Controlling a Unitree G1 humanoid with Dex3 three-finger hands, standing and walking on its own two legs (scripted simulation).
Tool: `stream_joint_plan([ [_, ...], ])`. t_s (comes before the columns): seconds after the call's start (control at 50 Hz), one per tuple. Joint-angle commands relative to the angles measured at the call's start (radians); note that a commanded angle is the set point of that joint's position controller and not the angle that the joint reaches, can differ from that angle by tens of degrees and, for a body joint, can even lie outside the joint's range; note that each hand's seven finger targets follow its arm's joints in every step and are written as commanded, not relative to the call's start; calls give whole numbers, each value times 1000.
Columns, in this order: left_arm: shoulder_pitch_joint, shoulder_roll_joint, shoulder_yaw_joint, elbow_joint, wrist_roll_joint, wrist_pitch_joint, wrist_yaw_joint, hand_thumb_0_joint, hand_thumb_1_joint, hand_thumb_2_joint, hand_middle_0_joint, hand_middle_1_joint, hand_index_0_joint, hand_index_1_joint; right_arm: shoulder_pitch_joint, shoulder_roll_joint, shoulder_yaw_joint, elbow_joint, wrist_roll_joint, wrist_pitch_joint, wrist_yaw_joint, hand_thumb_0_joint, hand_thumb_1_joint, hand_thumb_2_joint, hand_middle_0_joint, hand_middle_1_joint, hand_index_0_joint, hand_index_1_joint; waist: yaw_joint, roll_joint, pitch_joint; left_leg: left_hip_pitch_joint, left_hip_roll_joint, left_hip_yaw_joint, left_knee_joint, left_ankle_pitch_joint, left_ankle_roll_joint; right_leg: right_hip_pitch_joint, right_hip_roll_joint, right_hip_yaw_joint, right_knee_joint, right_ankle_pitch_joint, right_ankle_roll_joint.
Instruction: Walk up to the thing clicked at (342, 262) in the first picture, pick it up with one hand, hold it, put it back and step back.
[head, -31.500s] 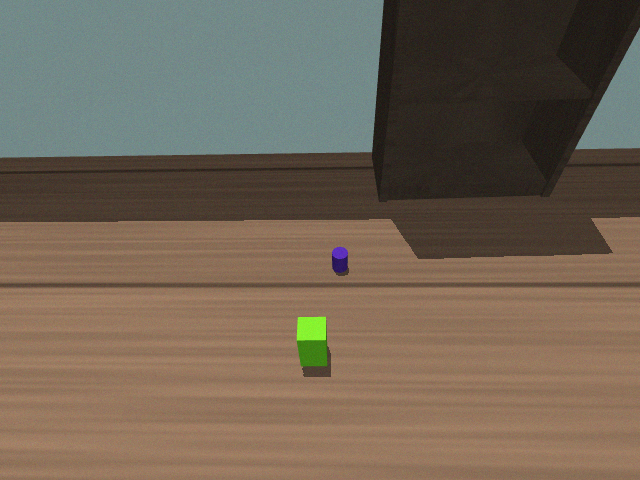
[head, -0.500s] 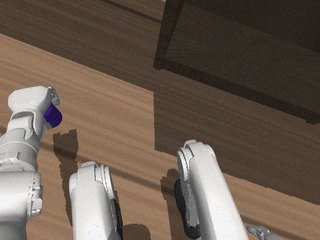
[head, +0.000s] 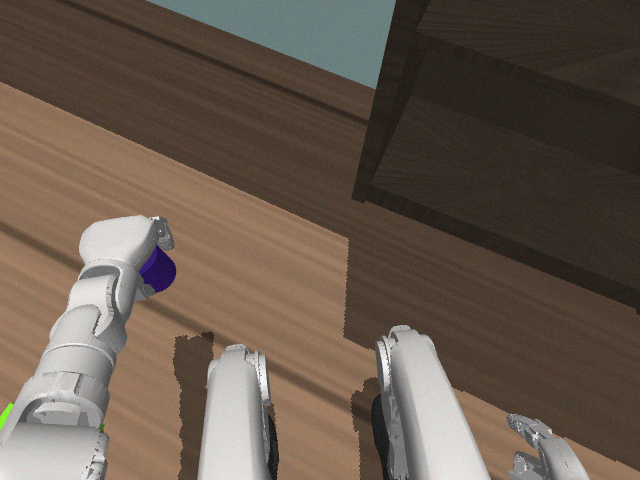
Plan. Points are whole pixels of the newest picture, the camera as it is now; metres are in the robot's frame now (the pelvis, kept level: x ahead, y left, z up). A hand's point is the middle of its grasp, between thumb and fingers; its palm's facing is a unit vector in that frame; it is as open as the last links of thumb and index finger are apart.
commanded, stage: lift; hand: left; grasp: from above
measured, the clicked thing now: (145, 264) +0.44 +0.25 -0.12
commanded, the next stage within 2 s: hold in 0.92 s
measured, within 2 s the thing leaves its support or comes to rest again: neither
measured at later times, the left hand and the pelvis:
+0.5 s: hand (70, 243) +0.37 +0.23 +0.10, palm faces -0.44 -0.10 -0.89, open 8.6 cm; pelvis +0.03 +0.00 +0.17, yaw +1 degrees
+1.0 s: hand (18, 180) +0.38 +0.23 +0.18, palm faces -0.43 -0.10 -0.89, open 8.6 cm; pelvis +0.07 +0.00 +0.25, yaw +1 degrees
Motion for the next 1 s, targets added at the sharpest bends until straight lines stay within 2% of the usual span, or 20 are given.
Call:
stream_joint_plan([
  [0.0,-269,211,52,-240,-27,35,25,0,594,753,-950,-779,-975,-754,89,-175,-72,-72,13,-15,-32,0,-917,-907,200,300,200,300,-14,124,-531,560,-25,14,-421,-6,27,384,54,-52,-331,64,-66],
  [0.02,-241,222,64,-256,-36,41,21,0,587,765,-948,-789,-972,-765,82,-173,-70,-76,17,-14,-37,0,-918,-907,200,300,200,300,-7,106,-525,572,-28,12,-447,-15,29,419,54,-46,-359,52,-64],
  [0.06,-217,193,47,-293,-53,51,11,0,602,752,-961,-781,-985,-757,71,-163,-69,-78,21,-14,-48,0,-918,-906,200,300,200,300,-5,98,-515,624,-25,27,-483,4,28,469,55,-39,-409,66,-62],
  [0.12,-178,193,40,-342,-61,57,1,0,579,738,-953,-761,-973,-741,67,-149,-61,-76,30,-16,-65,0,-920,-907,200,300,200,300,-1,71,-497,689,-27,49,-525,68,30,572,55,-25,-484,112,-61],
  [0.18,-149,193,41,-351,-74,59,-2,0,559,786,-958,-754,-966,-747,64,-133,-52,-70,35,-22,-82,0,-920,-908,200,300,200,300,-1,36,-427,728,-28,62,-588,72,33,659,57,-8,-579,105,-57],
  [0.22,-133,158,16,-314,-71,58,-4,0,551,768,-943,-763,-957,-751,66,-125,-50,-59,35,-28,-92,0,-921,-908,200,300,200,300,-10,14,-364,757,-28,68,-629,71,33,704,59,3,-639,101,-57],
  [0.28,-90,158,21,-264,-59,57,2,0,543,757,-922,-771,-941,-753,67,-119,-49,-50,38,-38,-101,0,-919,-907,200,300,200,300,7,2,-311,818,-27,63,-701,98,30,776,57,11,-701,116,-59],
  [0.3,-97,141,5,-273,-59,55,-1,0,562,759,-940,-771,-958,-755,70,-119,-52,-51,38,-40,-103,0,-920,-908,200,300,200,300,10,1,-306,845,-25,64,-726,104,29,797,58,14,-726,120,-60],
  [0.36,-74,128,0,-233,-59,54,0,0,572,783,-946,-787,-963,-771,65,-115,-50,-44,41,-50,-106,0,-918,-908,200,300,200,300,21,6,-269,904,-22,59,-797,112,24,850,60,16,-785,122,-60],
  [0.4,-35,108,-3,-211,-63,54,6,0,577,779,-950,-771,-966,-757,60,-116,-52,-51,41,-58,-106,0,-917,-908,200,300,200,300,34,2,-257,950,-18,50,-847,107,21,888,64,12,-820,118,-60],
  [0.5,-72,94,-17,-233,-48,45,23,0,548,752,-924,-772,-943,-754,80,-117,-54,-35,38,-66,-112,0,-917,-908,200,300,200,300,36,31,-268,1084,-16,53,-931,217,13,974,69,8,-887,226,-59],
  [0.52,-88,82,-27,-224,-47,45,29,0,552,764,-929,-775,-946,-759,82,-117,-54,-33,38,-69,-112,0,-916,-908,200,300,200,300,33,28,-252,1106,-14,51,-952,216,12,983,70,4,-904,227,-58],
  [0.56,-91,96,-18,-211,-36,45,47,0,529,745,-909,-777,-929,-758,88,-117,-52,-26,38,-72,-111,0,-915,-908,200,300,200,300,35,23,-223,1136,-16,48,-993,215,11,1008,69,5,-939,227,-58],
  [0.62,-103,86,-22,-209,-41,50,69,0,548,781,-921,-784,-938,-768,84,-116,-55,-27,37,-78,-107,0,-912,-906,200,300,200,300,44,21,-211,1189,-21,57,-1042,236,9,1072,68,7,-991,244,-55],
  [0.68,-81,77,-31,-206,-38,59,75,0,550,780,-932,-764,-946,-751,88,-119,-58,-25,39,-76,-103,0,-911,-905,200,300,200,300,50,9,-211,1248,-27,72,-1074,305,9,1131,67,11,-1036,301,-54],
  [0.7,-68,84,-22,-185,-36,63,76,0,533,775,-911,-778,-929,-762,97,-120,-58,-15,37,-76,-102,0,-912,-905,200,300,200,300,48,7,-201,1253,-26,69,-1081,325,8,1142,66,12,-1044,319,-52],
  [0.74,-74,55,-46,-186,-42,70,70,0,534,776,-920,-770,-935,-756,96,-118,-60,-16,38,-74,-99,0,-912,-905,200,300,200,300,48,-2,-203,1300,-25,72,-1106,369,7,1173,66,10,-1069,361,-52],
  [0.84,-38,40,-53,-167,-60,78,54,0,523,783,-908,-782,-925,-766,103,-120,-64,-18,39,-72,-95,0,-910,-904,200,300,200,300,51,-18,-179,1372,-25,78,-1161,447,5,1247,65,9,-1127,426,-50],
  [0.9,-30,50,-48,-158,-56,70,39,0,526,803,-919,-784,-932,-772,101,-120,-64,-23,40,-71,-94,0,-912,-905,200,300,200,300,52,-47,-147,1372,-33,89,-1187,439,12,1282,61,16,-1165,428,-45],
  [0.98,-35,56,-45,-191,-48,49,28,0,557,807,-939,-788,-954,-774,83,-120,-67,-40,39,-67,-92,0,-912,-904,200,300,200,300,65,-18,-130,1416,-31,92,-1228,446,6,1301,66,12,-1194,420,-49],
])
